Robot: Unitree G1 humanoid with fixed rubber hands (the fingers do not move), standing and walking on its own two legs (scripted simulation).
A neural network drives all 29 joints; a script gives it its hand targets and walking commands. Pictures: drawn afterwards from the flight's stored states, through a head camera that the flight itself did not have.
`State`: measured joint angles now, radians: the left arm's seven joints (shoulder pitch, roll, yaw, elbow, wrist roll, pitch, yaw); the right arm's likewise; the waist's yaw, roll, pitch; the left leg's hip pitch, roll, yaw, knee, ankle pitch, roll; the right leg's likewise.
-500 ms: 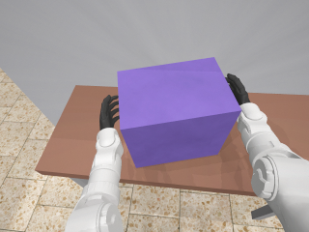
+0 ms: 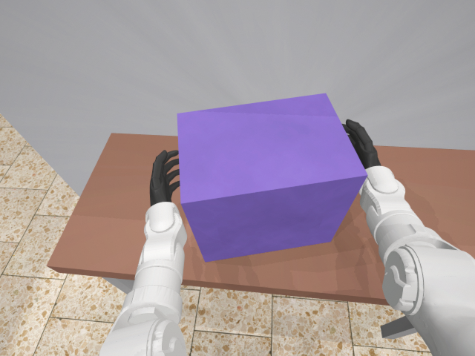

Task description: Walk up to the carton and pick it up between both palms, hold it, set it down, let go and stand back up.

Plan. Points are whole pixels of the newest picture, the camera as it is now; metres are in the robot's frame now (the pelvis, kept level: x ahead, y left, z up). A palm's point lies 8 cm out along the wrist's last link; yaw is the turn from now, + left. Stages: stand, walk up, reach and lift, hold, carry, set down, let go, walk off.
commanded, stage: reach and lift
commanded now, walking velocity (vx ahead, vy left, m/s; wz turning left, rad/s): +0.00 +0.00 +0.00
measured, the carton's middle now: (261, 183) +0.43 +0.06 +0.00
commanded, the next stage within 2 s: none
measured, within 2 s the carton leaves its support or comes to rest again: leaves its support in 0.96 s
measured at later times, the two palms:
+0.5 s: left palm (161, 197) +0.35 +0.22 +0.04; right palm (365, 169) +0.45 -0.12 +0.06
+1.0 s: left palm (152, 203) +0.32 +0.23 +0.05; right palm (369, 190) +0.40 -0.12 +0.06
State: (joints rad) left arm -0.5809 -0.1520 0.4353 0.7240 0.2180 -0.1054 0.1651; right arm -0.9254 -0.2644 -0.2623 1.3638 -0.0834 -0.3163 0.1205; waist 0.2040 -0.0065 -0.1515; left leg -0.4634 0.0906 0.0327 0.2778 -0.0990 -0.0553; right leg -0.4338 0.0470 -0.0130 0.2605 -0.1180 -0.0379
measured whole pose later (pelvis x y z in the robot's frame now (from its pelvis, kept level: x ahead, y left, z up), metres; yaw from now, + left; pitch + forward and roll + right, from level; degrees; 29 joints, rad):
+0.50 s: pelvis +0.00 +0.01 +0.00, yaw +1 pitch +15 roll -1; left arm -0.53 -0.10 0.35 0.70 0.16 -0.11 0.18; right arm -0.86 -0.24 -0.15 1.27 -0.01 -0.30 0.08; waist 0.15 0.01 -0.13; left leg -0.43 0.08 0.02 0.28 -0.10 -0.05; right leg -0.38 0.04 -0.03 0.23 -0.11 -0.03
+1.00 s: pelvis -0.02 +0.01 +0.00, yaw +3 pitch +10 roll -1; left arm -0.49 -0.01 0.20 0.66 0.06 0.06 0.19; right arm -0.70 -0.21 -0.05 1.06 0.13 -0.12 0.01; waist 0.08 0.01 -0.14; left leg -0.38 0.06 -0.01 0.29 -0.09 -0.04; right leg -0.31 0.02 -0.06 0.23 -0.10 -0.02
